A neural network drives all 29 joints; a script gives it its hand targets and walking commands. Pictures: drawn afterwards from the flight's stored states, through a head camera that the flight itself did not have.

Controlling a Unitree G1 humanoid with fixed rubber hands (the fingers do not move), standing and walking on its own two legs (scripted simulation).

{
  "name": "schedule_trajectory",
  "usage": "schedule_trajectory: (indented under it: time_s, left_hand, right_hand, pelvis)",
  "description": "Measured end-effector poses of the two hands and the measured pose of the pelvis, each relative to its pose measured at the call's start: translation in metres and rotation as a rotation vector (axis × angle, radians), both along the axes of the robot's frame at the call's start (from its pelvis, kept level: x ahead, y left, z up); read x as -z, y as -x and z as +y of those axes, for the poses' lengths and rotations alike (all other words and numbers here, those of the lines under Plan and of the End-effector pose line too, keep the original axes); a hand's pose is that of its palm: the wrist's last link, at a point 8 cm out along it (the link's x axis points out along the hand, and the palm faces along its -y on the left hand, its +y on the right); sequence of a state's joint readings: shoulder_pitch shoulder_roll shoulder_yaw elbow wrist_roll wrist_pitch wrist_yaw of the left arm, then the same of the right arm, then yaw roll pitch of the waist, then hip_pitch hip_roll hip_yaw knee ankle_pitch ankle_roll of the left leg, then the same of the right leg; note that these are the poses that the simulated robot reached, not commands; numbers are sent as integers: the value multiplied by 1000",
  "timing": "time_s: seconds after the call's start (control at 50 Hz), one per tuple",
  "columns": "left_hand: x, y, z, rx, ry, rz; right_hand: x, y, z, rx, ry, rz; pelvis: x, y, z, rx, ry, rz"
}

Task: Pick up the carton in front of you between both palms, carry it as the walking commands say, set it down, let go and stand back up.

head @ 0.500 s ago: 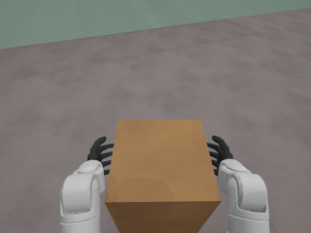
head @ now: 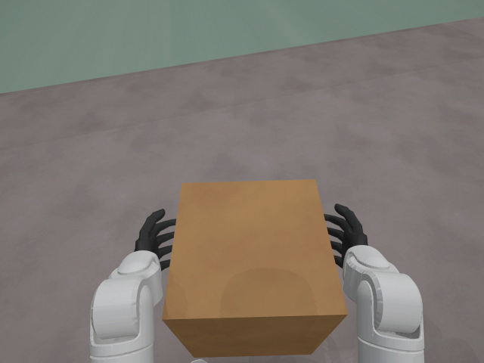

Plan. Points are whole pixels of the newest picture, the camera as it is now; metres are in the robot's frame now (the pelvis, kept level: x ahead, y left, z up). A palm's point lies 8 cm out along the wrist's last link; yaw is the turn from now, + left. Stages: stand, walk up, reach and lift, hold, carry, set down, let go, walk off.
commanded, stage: carry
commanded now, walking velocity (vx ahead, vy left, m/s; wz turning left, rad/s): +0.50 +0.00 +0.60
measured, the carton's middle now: (250, 274) +0.27 +0.00 +0.02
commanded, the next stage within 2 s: none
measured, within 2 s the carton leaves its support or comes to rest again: neither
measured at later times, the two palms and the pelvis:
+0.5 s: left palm (142, 139) +0.56 +0.22 +0.10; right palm (271, 113) +0.63 -0.07 +0.11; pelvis +0.33 +0.01 +0.01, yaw +11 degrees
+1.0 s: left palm (153, 75) +0.87 +0.26 +0.11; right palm (250, 61) +0.95 -0.03 +0.10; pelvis +0.66 +0.05 +0.01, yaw +15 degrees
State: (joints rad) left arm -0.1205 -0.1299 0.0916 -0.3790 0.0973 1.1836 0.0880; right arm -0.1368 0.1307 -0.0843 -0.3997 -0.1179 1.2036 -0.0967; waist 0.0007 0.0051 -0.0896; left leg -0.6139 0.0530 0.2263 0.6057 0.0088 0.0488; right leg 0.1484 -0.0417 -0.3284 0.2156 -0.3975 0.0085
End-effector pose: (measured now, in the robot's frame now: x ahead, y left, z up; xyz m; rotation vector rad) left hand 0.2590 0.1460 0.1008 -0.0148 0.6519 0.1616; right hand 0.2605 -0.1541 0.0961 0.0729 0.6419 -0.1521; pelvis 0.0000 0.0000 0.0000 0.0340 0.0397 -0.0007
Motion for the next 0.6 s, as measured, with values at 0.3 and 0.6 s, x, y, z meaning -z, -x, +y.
schedule_trajectory:
  time_s: [0.3,0.6]
  left_hand:
    - [21,-181,61,-128,56,111]
    - [11,-380,66,-245,24,31]
  right_hand:
    - [9,-218,64,-117,42,113]
    - [9,-450,75,-239,16,33]
  pelvis:
    - [-10,-191,25,-141,43,5]
    - [8,-415,5,-239,52,20]
